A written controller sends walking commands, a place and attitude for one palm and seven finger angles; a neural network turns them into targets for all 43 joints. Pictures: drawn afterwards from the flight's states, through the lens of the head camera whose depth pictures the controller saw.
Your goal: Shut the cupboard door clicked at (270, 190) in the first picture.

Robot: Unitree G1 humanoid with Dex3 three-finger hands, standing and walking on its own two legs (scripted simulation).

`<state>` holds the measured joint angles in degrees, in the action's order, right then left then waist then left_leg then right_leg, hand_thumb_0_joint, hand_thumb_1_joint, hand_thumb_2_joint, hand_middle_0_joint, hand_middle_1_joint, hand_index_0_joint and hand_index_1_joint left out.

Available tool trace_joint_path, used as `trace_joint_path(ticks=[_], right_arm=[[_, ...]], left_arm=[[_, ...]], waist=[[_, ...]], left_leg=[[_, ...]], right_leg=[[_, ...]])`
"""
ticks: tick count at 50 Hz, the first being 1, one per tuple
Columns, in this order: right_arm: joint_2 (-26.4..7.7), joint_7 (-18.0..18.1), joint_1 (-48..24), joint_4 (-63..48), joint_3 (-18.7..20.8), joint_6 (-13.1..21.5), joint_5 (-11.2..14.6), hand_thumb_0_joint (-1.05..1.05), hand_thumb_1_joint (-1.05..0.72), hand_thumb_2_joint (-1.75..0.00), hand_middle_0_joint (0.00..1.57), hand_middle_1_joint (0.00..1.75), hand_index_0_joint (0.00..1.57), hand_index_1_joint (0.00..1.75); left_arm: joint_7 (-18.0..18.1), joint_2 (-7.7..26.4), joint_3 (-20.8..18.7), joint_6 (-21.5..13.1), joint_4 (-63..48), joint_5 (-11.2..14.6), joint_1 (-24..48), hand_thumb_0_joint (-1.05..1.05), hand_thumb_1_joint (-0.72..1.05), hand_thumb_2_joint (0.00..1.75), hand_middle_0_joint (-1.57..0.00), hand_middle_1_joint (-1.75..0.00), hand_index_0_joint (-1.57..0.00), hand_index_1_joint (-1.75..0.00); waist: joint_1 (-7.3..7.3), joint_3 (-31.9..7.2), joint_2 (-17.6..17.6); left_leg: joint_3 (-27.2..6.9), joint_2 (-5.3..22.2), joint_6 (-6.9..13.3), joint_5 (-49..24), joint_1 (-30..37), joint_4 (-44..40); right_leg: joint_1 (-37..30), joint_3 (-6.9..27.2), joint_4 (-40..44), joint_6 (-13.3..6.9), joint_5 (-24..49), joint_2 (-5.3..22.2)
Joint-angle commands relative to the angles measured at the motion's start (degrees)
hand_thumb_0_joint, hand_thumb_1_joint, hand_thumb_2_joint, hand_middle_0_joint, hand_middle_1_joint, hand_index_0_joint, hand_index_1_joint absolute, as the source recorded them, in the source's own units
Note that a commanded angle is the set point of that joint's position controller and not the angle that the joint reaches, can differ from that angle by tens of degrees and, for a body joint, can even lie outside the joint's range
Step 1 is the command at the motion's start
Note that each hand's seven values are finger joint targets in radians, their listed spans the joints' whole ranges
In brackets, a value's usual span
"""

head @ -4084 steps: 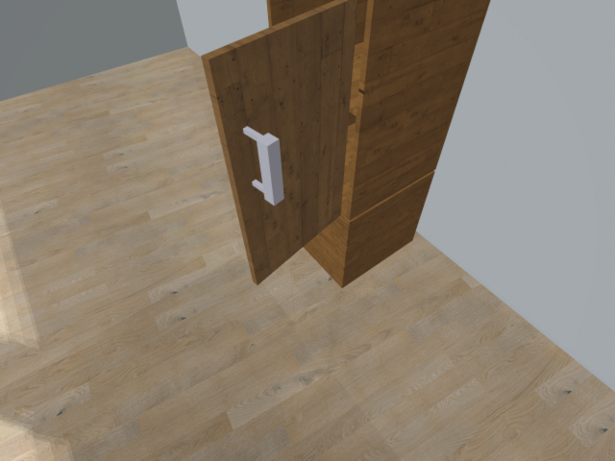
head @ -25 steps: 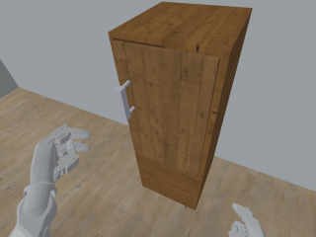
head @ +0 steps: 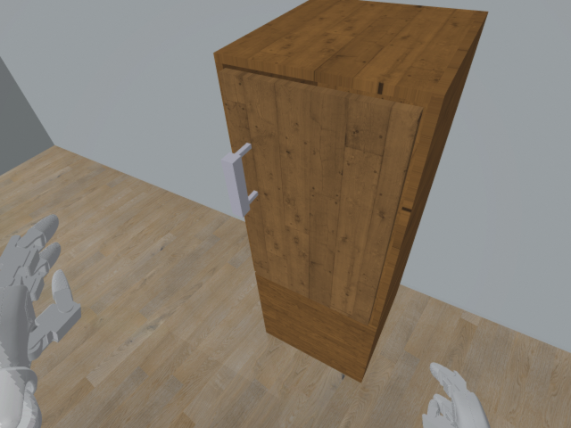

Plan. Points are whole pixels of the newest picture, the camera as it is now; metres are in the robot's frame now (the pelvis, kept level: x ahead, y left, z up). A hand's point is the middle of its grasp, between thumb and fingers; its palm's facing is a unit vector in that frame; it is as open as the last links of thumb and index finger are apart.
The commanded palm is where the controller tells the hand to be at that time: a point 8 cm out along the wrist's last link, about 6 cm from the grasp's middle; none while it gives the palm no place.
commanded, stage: draw the hand back to the body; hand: left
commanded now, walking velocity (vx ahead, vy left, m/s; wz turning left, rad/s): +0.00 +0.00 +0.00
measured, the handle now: (243, 179) +0.55 +0.17 +0.04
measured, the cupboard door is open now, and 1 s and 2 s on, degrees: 0 0 0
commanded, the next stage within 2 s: step back with the hand held close in 0.14 s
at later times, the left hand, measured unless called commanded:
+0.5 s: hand (84, 303) +0.20 +0.25 +0.15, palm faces +0.38 -0.80 -0.47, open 7.4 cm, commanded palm +0.14 +0.30 +0.17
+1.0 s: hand (5, 372) +0.12 +0.29 +0.15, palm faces +0.45 -0.77 -0.46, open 7.4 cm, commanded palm +0.06 +0.32 +0.17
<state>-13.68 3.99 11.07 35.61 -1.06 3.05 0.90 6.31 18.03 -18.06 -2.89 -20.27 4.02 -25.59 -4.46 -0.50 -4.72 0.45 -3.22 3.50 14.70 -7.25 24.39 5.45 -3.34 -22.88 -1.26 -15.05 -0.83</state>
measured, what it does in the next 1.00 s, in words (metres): shifts its weight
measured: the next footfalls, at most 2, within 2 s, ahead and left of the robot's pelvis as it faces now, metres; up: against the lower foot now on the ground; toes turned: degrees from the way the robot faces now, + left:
right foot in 1.66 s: -0.30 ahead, -0.08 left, +0.00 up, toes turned -3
left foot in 1.98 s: -0.21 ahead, +0.11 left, +0.00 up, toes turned +3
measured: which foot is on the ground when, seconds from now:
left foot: down 0.00-1.00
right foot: down 0.00-1.00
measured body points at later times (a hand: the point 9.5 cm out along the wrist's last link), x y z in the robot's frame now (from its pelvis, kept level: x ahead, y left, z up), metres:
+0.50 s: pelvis +0.00 +0.00 -0.01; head +0.00 -0.02 +0.44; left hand +0.17 +0.29 +0.17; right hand +0.17 -0.25 -0.10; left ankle -0.02 +0.08 -0.74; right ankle -0.03 -0.10 -0.74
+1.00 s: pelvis -0.08 +0.02 -0.02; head -0.09 +0.03 +0.43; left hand +0.09 +0.33 +0.17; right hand +0.07 -0.23 -0.09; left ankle -0.02 +0.08 -0.74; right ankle -0.03 -0.10 -0.74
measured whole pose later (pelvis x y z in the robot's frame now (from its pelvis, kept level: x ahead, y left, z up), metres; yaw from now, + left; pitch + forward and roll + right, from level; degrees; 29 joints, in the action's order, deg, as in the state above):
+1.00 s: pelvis -0.08 +0.02 -0.02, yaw +0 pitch +0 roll -2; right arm -13.3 5.2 14.7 31.3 -0.4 -0.5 0.6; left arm 8.3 23.3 -24.2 -10.5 -25.9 0.9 -29.4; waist 0.1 -1.4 -0.8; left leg 1.5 -2.9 5.5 13.2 -23.3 36.1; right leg 20.5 -0.8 -33.4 0.1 -13.0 -2.0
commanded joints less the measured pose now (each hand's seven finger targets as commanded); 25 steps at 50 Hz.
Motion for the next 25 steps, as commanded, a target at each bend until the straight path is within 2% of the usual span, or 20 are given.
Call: trace_joint_path(ticks=[1,3,6,9,10,11,13,14,15,16,17,18,22,25], right_arm=[[-5.5,0.7,-7.1,-9.3,1.8,4.0,-0.2,0.00,-0.90,-0.90,0.20,0.30,0.20,0.30],[-4.9,0.6,-7.4,-9.3,1.5,4.0,-0.1,0.00,-0.90,-0.90,0.20,0.30,0.20,0.30],[-4.9,0.5,-7.6,-9.0,1.5,3.8,0.0,0.00,-0.90,-0.90,0.20,0.30,0.20,0.30],[-4.9,0.4,-7.2,-9.3,1.7,3.2,0.0,0.00,-0.90,-0.90,0.20,0.30,0.20,0.30],[-5.0,0.3,-7.2,-9.4,1.7,3.0,0.1,0.00,-0.90,-0.90,0.20,0.30,0.20,0.30],[-5.1,0.4,-7.3,-9.3,1.9,3.0,0.1,0.00,-0.90,-0.90,0.20,0.30,0.20,0.30],[-5.1,0.2,-7.1,-9.6,2.0,2.8,0.1,0.00,-0.90,-0.90,0.20,0.30,0.20,0.30],[-7.0,0.2,-6.4,-11.4,2.9,1.9,0.6,0.00,-0.90,-0.90,0.20,0.30,0.20,0.30],[-6.3,0.5,-6.1,-10.1,2.9,1.3,0.2,0.00,-0.90,-0.90,0.20,0.30,0.20,0.30],[-6.5,0.5,-6.4,-10.3,3.1,0.9,0.0,0.00,-0.90,-0.90,0.20,0.30,0.20,0.30],[-6.2,0.4,-6.3,-10.3,3.1,0.4,0.1,0.00,-0.90,-0.90,0.20,0.30,0.20,0.30],[-6.3,0.4,-6.3,-10.5,3.2,0.0,0.1,0.00,-0.90,-0.90,0.20,0.30,0.20,0.30],[-6.7,0.8,-5.9,-11.2,3.6,-1.4,0.4,0.00,-0.90,-0.90,0.20,0.30,0.20,0.30],[-7.0,1.4,-5.9,-12.4,3.9,-2.5,0.5,0.00,-0.90,-0.90,0.20,0.30,0.20,0.30]], left_arm=[[1.0,14.4,-9.1,-4.3,-15.1,0.2,4.8,0.00,0.90,0.90,-0.20,-0.30,-0.20,-0.30],[1.0,13.9,-8.8,-4.3,-15.4,0.2,4.6,0.00,0.90,0.90,-0.20,-0.30,-0.20,-0.30],[0.6,13.4,-9.0,-3.8,-12.9,0.4,3.5,0.00,0.90,0.90,-0.20,-0.30,-0.20,-0.30],[0.3,12.5,-8.7,-3.8,-11.6,0.9,2.7,0.00,0.90,0.90,-0.20,-0.30,-0.20,-0.30],[0.1,12.1,-8.2,-3.7,-11.5,0.8,2.8,0.00,0.90,0.90,-0.20,-0.30,-0.20,-0.30],[0.0,12.3,-8.5,-3.6,-10.8,0.8,2.1,0.00,0.90,0.90,-0.20,-0.30,-0.20,-0.30],[0.0,12.2,-8.2,-3.9,-12.0,0.9,2.5,0.00,0.90,0.90,-0.20,-0.30,-0.20,-0.30],[0.6,19.3,-14.6,-6.3,-15.6,0.5,8.3,0.00,0.90,0.90,-0.20,-0.30,-0.20,-0.30],[0.3,15.3,-11.5,-6.8,-11.3,0.6,3.0,0.00,0.90,0.90,-0.20,-0.30,-0.20,-0.30],[0.5,16.1,-11.9,-7.1,-12.3,0.5,2.9,0.00,0.90,0.90,-0.20,-0.30,-0.20,-0.30],[0.5,14.7,-10.3,-7.3,-12.0,0.2,1.2,0.00,0.90,0.90,-0.20,-0.30,-0.20,-0.30],[0.6,14.4,-10.0,-7.7,-12.4,0.2,0.3,0.00,0.90,0.90,-0.20,-0.30,-0.20,-0.30],[1.5,15.8,-11.2,-8.1,-14.1,0.3,-2.9,0.00,0.90,0.90,-0.20,-0.30,-0.20,-0.30],[2.0,17.3,-12.3,-8.1,-16.6,0.3,-3.0,0.00,0.90,0.90,-0.20,-0.30,-0.20,-0.30]], waist=[[0.60,-7.3,-0.3],[0.69,-5.9,-1.4],[0.79,-1.8,-0.1],[0.85,-2.3,1.8],[0.99,-2.4,1.4],[0.94,-1.8,2.9],[0.98,-3.3,2.1],[2.95,-3.1,2.1],[3.49,-3.8,4.6],[3.30,-4.1,4.8],[3.76,-5.6,5.6],[3.86,-6.3,4.8],[4.13,-9.6,2.7],[4.13,-10.5,2.2]], left_leg=[[-2.5,3.8,-2.6,-17.3,1.6,-2.8],[-2.3,3.7,-2.8,-17.9,1.1,-2.8],[-2.2,3.9,-2.8,-17.2,-0.4,-3.0],[-2.0,4.0,-2.6,-16.9,-0.1,-3.1],[-1.7,4.0,-2.5,-17.0,0.2,-3.0],[-1.8,4.2,-2.3,-16.9,0.1,-3.0],[-1.5,4.1,-2.3,-16.7,0.4,-3.0],[-3.4,5.7,-0.5,-11.6,-4.0,0.4],[-3.8,5.4,-0.5,-10.3,-3.5,2.5],[-3.6,5.2,-0.7,-10.5,-3.3,3.5],[-3.6,5.2,-0.9,-10.7,-3.8,4.5],[-3.5,5.3,-1.0,-11.3,-4.2,5.1],[-3.9,6.5,-1.4,-18.7,-4.4,5.1],[-4.7,7.6,-1.4,-24.9,-4.6,4.1]], right_leg=[[-1.9,2.1,2.1,-0.2,14.1,1.1],[-1.6,2.0,2.0,-0.3,14.5,1.2],[0.0,2.0,2.9,-0.3,14.2,0.9],[-0.2,2.0,2.6,-0.1,14.2,1.1],[0.0,2.1,2.6,0.0,14.3,1.1],[0.5,2.1,3.0,0.1,14.5,0.9],[-0.3,2.3,2.6,0.1,14.4,1.2],[2.1,8.0,4.1,-0.2,16.6,5.1],[3.5,9.4,4.3,-1.1,17.3,7.3],[4.1,10.4,4.3,-1.4,20.3,8.4],[3.8,10.2,3.3,-1.8,20.7,9.5],[3.9,10.3,2.6,-2.0,21.3,10.0],[3.1,8.6,-1.5,-1.6,25.7,9.6],[3.2,7.5,-4.2,-0.6,27.2,7.3]])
